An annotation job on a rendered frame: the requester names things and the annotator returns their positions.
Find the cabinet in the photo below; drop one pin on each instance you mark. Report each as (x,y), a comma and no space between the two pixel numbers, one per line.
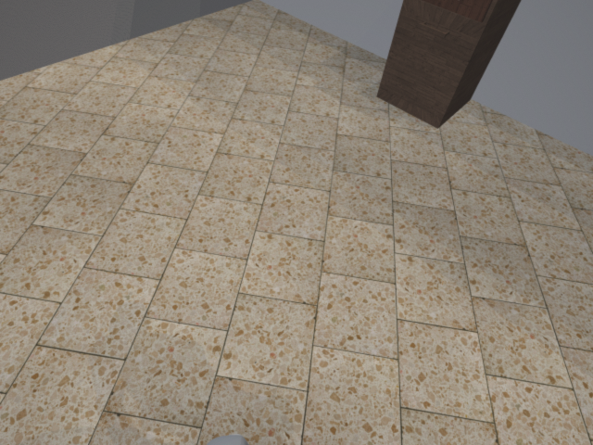
(431,77)

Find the drawer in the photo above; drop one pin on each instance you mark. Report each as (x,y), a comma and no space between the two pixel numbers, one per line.
(473,9)

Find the handle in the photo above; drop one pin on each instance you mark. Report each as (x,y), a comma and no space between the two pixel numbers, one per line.
(432,30)

